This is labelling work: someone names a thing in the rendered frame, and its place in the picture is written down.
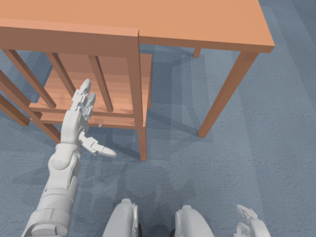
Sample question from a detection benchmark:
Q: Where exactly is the left robot forearm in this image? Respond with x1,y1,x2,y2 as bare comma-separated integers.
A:
21,143,82,237

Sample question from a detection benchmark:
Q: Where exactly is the table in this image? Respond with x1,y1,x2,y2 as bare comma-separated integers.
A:
0,0,275,138

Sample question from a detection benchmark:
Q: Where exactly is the robot thigh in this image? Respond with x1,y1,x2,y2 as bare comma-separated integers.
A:
102,202,138,237
175,208,215,237

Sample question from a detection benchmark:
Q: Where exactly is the robot left hand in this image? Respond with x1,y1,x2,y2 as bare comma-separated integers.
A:
60,79,117,158

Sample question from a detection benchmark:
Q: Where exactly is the robot right hand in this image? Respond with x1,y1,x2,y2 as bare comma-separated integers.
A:
234,204,271,237

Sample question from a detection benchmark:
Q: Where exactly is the left robot thigh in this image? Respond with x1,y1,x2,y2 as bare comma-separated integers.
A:
102,202,138,237

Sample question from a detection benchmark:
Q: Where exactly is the right robot thigh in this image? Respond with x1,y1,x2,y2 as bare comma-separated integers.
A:
175,208,215,237

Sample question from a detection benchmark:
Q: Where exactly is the chair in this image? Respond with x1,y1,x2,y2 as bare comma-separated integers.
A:
0,18,152,161

